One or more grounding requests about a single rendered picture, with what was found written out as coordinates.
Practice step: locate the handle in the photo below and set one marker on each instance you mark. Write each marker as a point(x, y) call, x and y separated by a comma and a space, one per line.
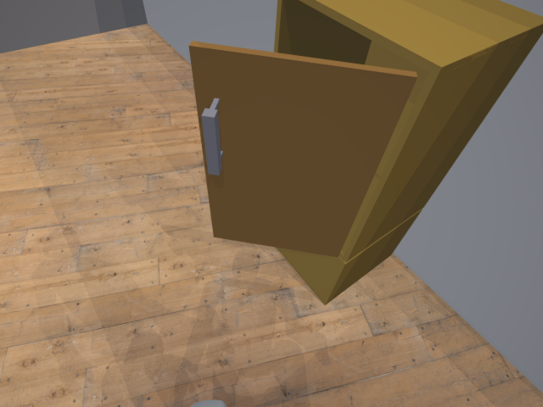
point(212, 138)

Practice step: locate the cupboard door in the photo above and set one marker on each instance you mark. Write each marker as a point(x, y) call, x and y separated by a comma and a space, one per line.
point(302, 139)

